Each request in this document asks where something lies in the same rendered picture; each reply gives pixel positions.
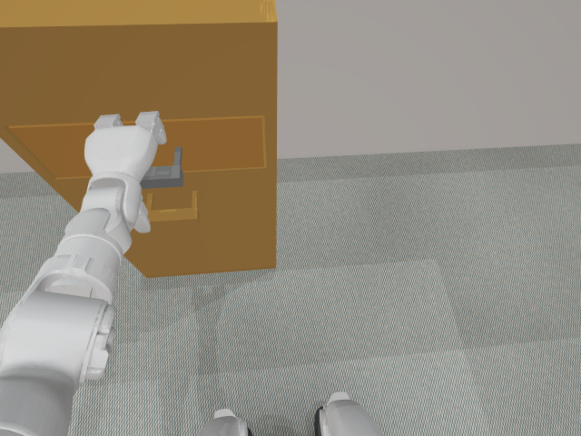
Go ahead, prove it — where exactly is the drawer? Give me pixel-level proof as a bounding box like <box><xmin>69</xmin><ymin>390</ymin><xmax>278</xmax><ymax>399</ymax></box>
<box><xmin>8</xmin><ymin>115</ymin><xmax>264</xmax><ymax>178</ymax></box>

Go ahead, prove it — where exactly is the handle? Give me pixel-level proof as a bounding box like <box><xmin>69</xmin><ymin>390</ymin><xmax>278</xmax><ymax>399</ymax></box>
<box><xmin>148</xmin><ymin>208</ymin><xmax>200</xmax><ymax>228</ymax></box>
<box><xmin>140</xmin><ymin>147</ymin><xmax>183</xmax><ymax>189</ymax></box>

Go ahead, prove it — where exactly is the left robot forearm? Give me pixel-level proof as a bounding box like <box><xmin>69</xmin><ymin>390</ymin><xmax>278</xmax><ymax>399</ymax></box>
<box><xmin>0</xmin><ymin>172</ymin><xmax>142</xmax><ymax>366</ymax></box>

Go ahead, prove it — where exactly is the left robot upper arm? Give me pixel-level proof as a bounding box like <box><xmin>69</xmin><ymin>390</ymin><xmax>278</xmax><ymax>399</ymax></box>
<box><xmin>0</xmin><ymin>290</ymin><xmax>116</xmax><ymax>436</ymax></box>

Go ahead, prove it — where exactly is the right robot thigh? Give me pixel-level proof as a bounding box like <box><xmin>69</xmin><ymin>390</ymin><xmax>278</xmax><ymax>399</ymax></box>
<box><xmin>320</xmin><ymin>400</ymin><xmax>385</xmax><ymax>436</ymax></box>

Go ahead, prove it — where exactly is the left robot hand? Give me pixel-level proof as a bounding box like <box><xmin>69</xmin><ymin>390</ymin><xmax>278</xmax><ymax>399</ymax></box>
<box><xmin>84</xmin><ymin>111</ymin><xmax>167</xmax><ymax>233</ymax></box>

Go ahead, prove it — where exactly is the cabinet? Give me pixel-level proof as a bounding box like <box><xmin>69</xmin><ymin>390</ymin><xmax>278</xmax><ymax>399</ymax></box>
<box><xmin>0</xmin><ymin>0</ymin><xmax>278</xmax><ymax>278</ymax></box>

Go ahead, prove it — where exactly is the right robot shin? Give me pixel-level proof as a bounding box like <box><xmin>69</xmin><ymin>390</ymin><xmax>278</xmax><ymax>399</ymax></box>
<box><xmin>326</xmin><ymin>391</ymin><xmax>350</xmax><ymax>406</ymax></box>

